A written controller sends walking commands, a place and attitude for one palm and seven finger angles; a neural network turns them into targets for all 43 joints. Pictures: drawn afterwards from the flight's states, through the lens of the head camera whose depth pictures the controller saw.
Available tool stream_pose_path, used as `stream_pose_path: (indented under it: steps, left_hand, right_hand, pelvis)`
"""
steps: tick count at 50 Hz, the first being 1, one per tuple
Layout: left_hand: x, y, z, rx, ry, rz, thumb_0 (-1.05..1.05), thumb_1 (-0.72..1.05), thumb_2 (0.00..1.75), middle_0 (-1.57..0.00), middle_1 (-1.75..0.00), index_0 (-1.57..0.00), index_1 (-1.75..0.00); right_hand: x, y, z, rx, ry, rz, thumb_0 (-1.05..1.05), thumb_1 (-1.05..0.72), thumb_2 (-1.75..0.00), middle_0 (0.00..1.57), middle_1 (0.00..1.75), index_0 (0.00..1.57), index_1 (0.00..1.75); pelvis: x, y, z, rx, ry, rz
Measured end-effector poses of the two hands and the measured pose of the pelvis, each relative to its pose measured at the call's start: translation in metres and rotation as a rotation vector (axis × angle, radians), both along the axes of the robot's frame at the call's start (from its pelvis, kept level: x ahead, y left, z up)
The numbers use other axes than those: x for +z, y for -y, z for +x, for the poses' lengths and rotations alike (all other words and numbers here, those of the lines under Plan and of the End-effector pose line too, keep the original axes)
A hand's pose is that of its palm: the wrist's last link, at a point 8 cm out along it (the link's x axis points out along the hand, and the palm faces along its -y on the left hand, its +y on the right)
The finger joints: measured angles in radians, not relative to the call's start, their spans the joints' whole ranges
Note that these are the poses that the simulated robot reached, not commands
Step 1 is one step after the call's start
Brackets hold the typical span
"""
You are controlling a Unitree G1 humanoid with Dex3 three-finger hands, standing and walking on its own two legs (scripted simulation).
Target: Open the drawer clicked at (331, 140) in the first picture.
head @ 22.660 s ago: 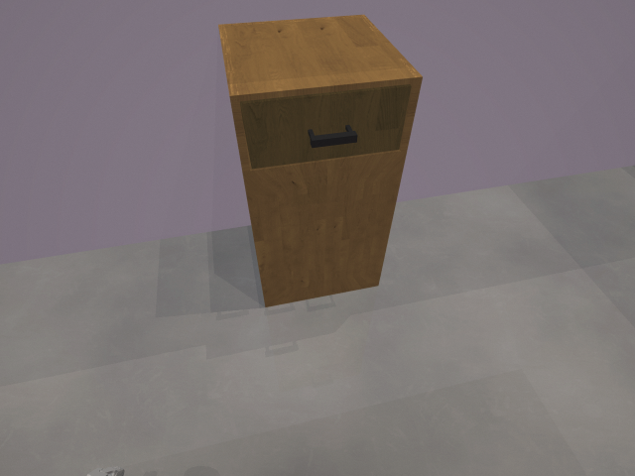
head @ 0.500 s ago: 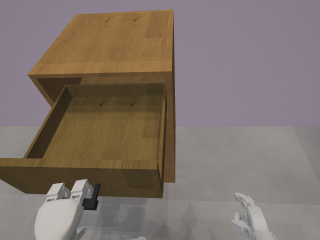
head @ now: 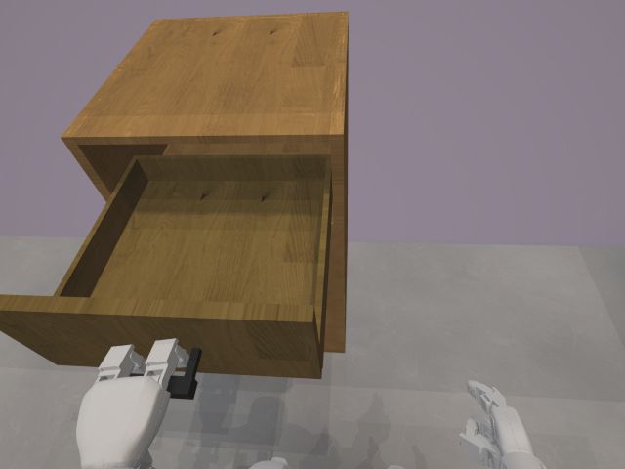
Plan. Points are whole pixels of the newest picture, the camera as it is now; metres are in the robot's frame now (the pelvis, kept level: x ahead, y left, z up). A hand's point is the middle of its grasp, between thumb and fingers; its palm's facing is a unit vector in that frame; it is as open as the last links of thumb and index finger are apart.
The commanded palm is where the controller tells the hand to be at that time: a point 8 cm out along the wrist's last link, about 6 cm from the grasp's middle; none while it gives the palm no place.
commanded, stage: lift the hand off the handle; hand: left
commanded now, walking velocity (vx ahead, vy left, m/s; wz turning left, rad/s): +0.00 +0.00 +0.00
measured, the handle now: (153, 369) +0.22 +0.23 +0.02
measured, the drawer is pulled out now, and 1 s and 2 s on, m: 0.29 0.29 0.29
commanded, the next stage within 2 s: draw the hand back to the body in 1.30 s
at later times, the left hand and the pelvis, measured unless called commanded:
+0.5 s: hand (123, 395) +0.18 +0.23 +0.06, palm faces +0.05 -0.12 -0.99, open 13.5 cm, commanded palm +0.15 +0.23 +0.12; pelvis +0.01 +0.01 +0.02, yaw -1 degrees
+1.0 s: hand (84, 366) +0.19 +0.24 +0.13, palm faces +0.11 -0.14 -0.98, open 13.7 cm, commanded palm +0.15 +0.23 +0.19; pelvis +0.03 +0.03 +0.04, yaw -2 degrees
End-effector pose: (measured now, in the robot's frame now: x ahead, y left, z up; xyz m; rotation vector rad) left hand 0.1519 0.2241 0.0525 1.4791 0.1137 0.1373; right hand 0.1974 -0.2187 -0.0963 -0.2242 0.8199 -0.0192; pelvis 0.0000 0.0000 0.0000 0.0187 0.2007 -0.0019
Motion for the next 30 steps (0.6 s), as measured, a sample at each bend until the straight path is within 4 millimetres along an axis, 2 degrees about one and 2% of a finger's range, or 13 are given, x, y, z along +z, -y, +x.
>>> stream_pose_path:
  steps: [8,21,30]
  left_hand:
    - [0.007,0.0,0.007,0.009,-0.029,-0.013,0.0,-0.49,0.31,-0.37,-1.22,-0.36,-1.25]
    - [0.047,-0.007,0.007,0.002,0.012,-0.022,0.0,-0.49,0.31,-0.33,-1.2,-0.4,-1.23]
    - [0.073,-0.014,0.005,0.009,0.031,-0.036,0.0,-0.49,0.31,-0.32,-1.2,-0.37,-1.23]
  right_hand:
    - [0.008,-0.005,-0.003,-0.016,0.015,0.022,0.01,-0.91,-0.9,0.2,0.3,0.2,0.3]
    - [0.029,-0.005,0.005,-0.006,0.058,0.02,0.01,-0.91,-0.9,0.2,0.3,0.2,0.3]
    - [0.041,-0.016,0.019,0.022,0.086,0.039,0.01,-0.91,-0.9,0.2,0.3,0.2,0.3]
  pelvis:
    - [0.006,-0.001,0.0,-0.007,0.024,-0.001]
    - [0.019,-0.007,0.009,-0.014,0.072,-0.007]
    - [0.027,-0.013,0.016,-0.02,0.098,-0.011]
